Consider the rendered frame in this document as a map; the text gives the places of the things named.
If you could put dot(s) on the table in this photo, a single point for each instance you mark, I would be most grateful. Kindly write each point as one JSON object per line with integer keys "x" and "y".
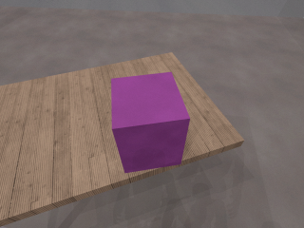
{"x": 56, "y": 140}

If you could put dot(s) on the carton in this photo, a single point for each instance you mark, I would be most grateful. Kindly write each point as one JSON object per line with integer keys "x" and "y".
{"x": 149, "y": 121}

